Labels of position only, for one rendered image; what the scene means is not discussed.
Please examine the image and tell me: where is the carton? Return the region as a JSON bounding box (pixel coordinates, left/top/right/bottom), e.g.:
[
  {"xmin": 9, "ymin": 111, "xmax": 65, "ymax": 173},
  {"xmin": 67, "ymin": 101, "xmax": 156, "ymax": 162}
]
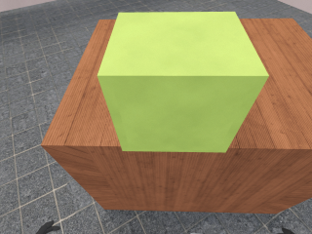
[{"xmin": 97, "ymin": 12, "xmax": 269, "ymax": 153}]

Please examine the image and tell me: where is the pedestal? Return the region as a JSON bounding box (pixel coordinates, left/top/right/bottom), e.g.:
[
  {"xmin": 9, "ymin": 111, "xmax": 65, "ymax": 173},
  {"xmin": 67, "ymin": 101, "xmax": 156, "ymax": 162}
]
[{"xmin": 41, "ymin": 18, "xmax": 312, "ymax": 215}]

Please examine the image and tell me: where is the robot left hand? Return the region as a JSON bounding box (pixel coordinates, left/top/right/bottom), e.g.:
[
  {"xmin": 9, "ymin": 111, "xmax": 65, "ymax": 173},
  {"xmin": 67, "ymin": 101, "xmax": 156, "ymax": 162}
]
[{"xmin": 36, "ymin": 220, "xmax": 60, "ymax": 234}]

